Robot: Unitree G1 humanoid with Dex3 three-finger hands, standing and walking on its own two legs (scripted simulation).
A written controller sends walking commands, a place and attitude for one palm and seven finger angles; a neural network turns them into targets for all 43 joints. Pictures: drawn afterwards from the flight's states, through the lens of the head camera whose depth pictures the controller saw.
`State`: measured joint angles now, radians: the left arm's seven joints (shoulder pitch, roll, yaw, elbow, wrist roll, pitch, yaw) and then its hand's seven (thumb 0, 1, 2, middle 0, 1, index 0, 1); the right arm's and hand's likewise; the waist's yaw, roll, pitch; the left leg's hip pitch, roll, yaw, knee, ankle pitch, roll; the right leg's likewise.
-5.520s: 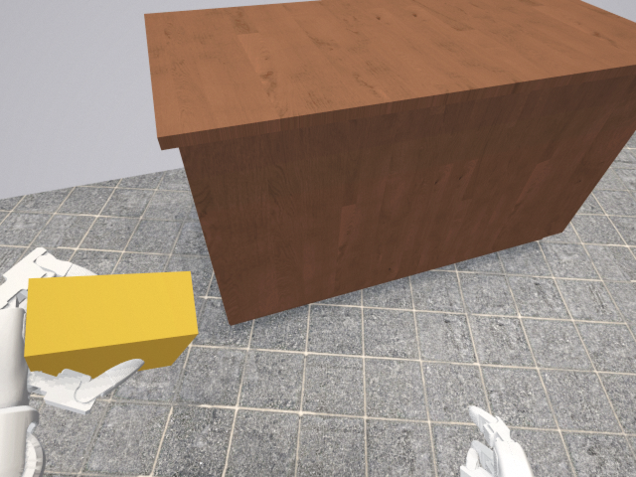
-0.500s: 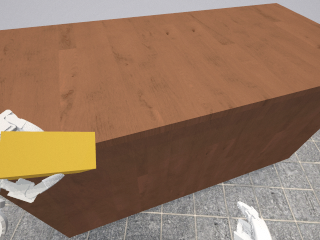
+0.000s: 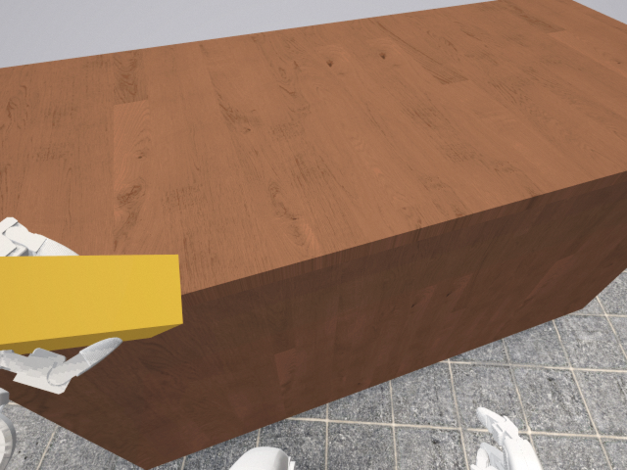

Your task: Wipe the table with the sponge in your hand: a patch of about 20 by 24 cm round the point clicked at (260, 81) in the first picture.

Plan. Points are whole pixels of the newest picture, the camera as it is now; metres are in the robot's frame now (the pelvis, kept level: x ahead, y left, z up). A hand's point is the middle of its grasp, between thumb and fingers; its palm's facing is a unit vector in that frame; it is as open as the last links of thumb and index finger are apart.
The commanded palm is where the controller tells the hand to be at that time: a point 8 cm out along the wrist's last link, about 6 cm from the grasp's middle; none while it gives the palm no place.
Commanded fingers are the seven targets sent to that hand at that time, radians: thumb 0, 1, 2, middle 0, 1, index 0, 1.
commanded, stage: shuffle to correct the standing spot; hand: left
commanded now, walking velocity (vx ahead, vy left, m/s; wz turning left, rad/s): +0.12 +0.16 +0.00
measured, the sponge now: (117, 304) +0.23 +0.21 +0.16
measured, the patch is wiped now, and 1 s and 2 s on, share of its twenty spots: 0.00 0.00 0.00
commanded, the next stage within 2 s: come to a stop and stand still in 0.16 s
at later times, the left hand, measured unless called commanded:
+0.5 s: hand (12, 256) +0.26 +0.30 +0.19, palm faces +0.42 -0.84 -0.35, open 10.2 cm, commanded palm +0.21 +0.34 +0.20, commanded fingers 0.00 0.10 1.30 -1.20 -1.60 -1.20 -1.60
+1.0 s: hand (28, 257) +0.26 +0.29 +0.19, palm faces +0.33 -0.88 -0.33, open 10.2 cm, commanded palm +0.20 +0.34 +0.20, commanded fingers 0.00 0.10 1.30 -1.20 -1.60 -1.20 -1.60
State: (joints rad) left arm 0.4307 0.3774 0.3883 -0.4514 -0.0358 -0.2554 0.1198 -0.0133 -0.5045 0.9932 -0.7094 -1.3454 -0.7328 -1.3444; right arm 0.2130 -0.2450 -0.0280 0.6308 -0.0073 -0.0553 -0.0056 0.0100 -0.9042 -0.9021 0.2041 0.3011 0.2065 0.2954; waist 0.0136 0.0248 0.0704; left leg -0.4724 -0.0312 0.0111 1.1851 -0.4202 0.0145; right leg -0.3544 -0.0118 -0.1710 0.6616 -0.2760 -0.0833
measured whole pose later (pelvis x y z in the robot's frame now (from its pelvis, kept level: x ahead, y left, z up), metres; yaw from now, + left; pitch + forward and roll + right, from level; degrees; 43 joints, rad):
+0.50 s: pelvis +0.04 +0.06 +0.01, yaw +0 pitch -2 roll +0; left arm 0.42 0.34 0.36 -0.48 -0.04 -0.21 0.13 -0.01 -0.51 0.99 -0.71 -1.35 -0.73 -1.34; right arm 0.23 -0.13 0.05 0.63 0.01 -0.13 -0.02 0.01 -0.90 -0.90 0.20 0.30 0.21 0.30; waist 0.02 -0.02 0.04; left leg -0.25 0.05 0.06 0.56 -0.26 -0.02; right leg -0.24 -0.04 -0.04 0.56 -0.28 0.02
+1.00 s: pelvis +0.03 +0.07 +0.02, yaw -3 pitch -1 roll +0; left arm 0.46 0.35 0.38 -0.52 -0.06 -0.25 0.13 -0.01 -0.50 1.00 -0.71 -1.35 -0.73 -1.35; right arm 0.23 -0.26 -0.03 0.56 0.01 -0.17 -0.01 0.01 -0.91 -0.90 0.20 0.30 0.20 0.30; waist -0.02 -0.04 0.06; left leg -0.29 0.06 0.08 0.54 -0.23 -0.01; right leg -0.28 -0.02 0.00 0.52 -0.22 0.02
